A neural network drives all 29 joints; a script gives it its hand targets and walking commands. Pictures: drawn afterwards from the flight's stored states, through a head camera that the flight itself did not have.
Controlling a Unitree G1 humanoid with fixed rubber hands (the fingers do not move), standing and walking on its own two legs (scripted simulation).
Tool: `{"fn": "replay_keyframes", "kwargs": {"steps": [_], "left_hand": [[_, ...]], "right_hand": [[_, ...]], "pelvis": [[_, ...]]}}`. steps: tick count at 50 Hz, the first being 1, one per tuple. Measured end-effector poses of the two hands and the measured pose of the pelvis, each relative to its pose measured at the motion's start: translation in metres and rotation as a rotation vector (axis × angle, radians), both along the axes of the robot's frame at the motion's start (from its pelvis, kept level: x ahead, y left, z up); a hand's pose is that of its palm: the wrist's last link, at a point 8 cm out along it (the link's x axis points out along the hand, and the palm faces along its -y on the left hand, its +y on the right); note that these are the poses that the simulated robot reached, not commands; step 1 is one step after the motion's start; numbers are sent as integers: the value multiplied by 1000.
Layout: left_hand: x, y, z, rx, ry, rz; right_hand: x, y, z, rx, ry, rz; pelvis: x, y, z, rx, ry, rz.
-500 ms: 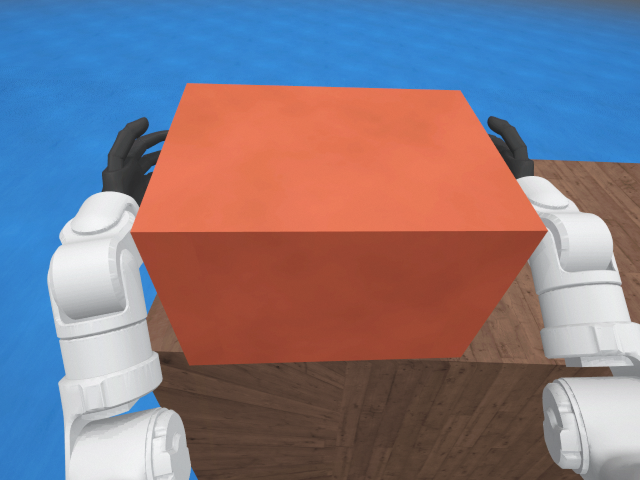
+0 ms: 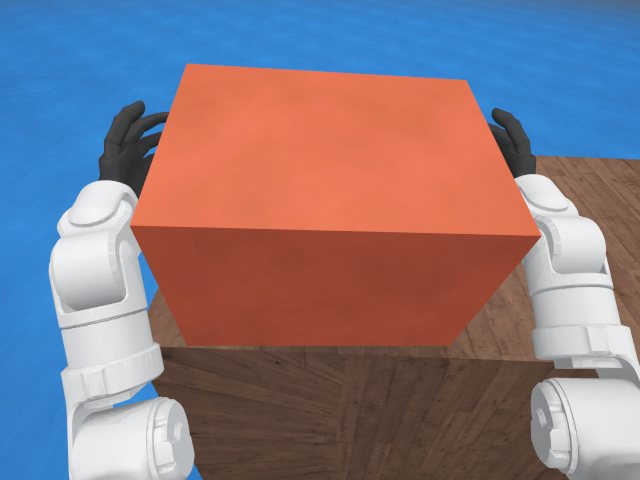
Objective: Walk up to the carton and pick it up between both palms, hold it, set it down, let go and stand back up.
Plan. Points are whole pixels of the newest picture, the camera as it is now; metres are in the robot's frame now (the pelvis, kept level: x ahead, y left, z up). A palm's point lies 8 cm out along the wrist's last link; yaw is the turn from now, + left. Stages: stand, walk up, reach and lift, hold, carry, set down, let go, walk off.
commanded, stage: set down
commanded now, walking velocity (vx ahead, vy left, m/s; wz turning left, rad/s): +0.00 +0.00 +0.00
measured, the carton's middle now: (326, 213) +0.36 -0.01 +0.20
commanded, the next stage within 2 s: none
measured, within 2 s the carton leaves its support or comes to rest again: neither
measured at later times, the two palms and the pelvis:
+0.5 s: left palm (161, 211) +0.38 +0.18 +0.20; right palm (495, 218) +0.38 -0.23 +0.17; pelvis +0.02 -0.01 +0.00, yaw +0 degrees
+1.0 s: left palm (179, 207) +0.41 +0.17 +0.18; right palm (499, 224) +0.38 -0.24 +0.16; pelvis +0.01 -0.01 +0.00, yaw +0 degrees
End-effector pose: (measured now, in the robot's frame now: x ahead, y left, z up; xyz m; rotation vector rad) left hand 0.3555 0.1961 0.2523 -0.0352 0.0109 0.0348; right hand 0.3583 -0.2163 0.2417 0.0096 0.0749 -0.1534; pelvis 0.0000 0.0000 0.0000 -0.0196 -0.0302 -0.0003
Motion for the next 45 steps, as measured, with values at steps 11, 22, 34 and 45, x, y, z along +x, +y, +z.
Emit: {"fn": "replay_keyframes", "kwargs": {"steps": [11, 22, 34, 45], "left_hand": [[25, -12, -34, 65, 9, -28], [25, -18, -59, 53, 8, -6], [32, -10, -50, 61, 24, 4], [47, -22, -62, 70, 64, -25]], "right_hand": [[12, -11, -58, -70, 15, -8], [15, -16, -75, -111, 22, -7], [25, -9, -65, -94, 30, 13], [26, -21, -79, -110, 68, 0]], "pelvis": [[11, -4, 0, 1, -21, 8], [21, -11, -1, -1, -8, -5], [13, -9, -1, 0, -6, 7], [12, -7, -1, -1, 17, 7]]}}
